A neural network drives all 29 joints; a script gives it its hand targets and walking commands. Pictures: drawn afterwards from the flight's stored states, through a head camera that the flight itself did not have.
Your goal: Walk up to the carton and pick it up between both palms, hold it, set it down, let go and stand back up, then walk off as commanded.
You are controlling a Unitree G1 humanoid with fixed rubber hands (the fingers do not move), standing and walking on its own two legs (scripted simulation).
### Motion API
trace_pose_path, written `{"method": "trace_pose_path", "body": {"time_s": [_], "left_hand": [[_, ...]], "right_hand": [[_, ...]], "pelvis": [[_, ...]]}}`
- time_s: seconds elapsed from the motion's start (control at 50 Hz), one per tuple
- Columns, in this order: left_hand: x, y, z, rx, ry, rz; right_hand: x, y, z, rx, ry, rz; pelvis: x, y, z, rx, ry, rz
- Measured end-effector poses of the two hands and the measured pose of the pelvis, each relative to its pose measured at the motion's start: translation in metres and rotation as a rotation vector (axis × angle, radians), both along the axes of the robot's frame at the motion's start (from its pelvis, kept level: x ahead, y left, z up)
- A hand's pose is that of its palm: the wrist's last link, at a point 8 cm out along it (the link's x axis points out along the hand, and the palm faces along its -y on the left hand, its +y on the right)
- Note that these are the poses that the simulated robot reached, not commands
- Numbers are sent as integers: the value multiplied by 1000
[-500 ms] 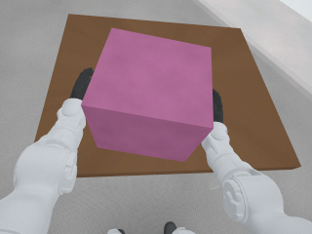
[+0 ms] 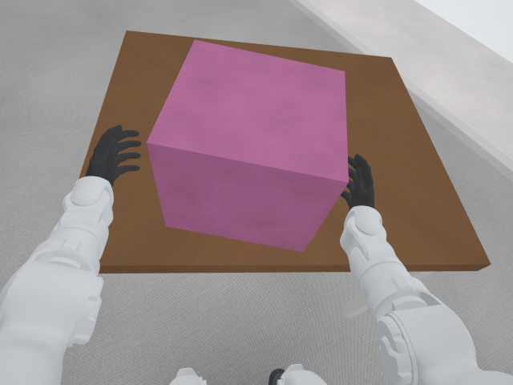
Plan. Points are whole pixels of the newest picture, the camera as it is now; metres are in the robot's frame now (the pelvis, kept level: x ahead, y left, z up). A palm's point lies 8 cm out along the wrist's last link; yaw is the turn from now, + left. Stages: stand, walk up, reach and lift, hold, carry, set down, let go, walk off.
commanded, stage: set down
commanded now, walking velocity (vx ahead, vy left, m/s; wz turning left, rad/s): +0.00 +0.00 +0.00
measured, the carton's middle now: (251, 151) +0.51 -0.03 +0.03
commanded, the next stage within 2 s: none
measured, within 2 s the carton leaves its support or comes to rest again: neither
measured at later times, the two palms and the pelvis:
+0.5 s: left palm (73, 204) +0.40 +0.25 +0.03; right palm (355, 228) +0.34 -0.18 +0.03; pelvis +0.01 +0.00 +0.02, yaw +1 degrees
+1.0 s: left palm (44, 261) +0.31 +0.27 +0.03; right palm (365, 268) +0.27 -0.17 +0.04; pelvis +0.02 -0.01 +0.03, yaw -1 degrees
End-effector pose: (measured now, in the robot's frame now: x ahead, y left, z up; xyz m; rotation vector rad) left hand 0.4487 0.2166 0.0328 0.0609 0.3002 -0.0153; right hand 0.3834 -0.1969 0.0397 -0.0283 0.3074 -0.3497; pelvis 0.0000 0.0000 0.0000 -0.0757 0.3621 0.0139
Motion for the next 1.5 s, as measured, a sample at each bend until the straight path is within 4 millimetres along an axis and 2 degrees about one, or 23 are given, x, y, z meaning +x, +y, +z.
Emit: {"method": "trace_pose_path", "body": {"time_s": [0.22, 0.34, 0.42, 0.62, 0.86, 0.98, 1.08, 1.16, 1.4, 1.5], "left_hand": [[-19, 12, -6, -7, 11, -1], [-38, 21, -11, 3, 43, 6], [-46, 28, -7, 11, 37, 18], [-64, 32, 5, 8, 25, -2], [-109, 43, 1, 3, 65, 3], [-135, 51, -3, -13, 67, 14], [-155, 53, 3, -18, 45, 15], [-167, 55, 8, -24, 35, 17], [-200, 62, 18, 8, 41, 29], [-212, 61, 14, -6, 62, 39]], "right_hand": [[-8, 14, 4, 17, 6, 12], [-24, 14, -8, 25, 35, 2], [-34, 12, -14, 46, 28, -12], [-55, 14, -7, 39, -39, 11], [-96, 14, -9, 46, 0, -9], [-109, 24, -2, 52, -8, 7], [-116, 26, 3, 59, -13, 0], [-121, 25, 4, 57, -4, -2], [-156, 26, 0, 91, 35, -13], [-164, 22, 4, 84, 42, -8]], "pelvis": [[3, -1, 0, -9, -57, 12], [9, -3, 8, -14, -104, 16], [12, -3, 11, -11, -123, 19], [16, -6, 22, 1, -201, 6], [20, -8, 31, 15, -327, -14], [21, -8, 34, 20, -372, -16], [25, -7, 35, 16, -408, -16], [26, -5, 36, 19, -444, -9], [29, 0, 38, 29, -519, -20], [30, 1, 39, 35, -531, -25]]}}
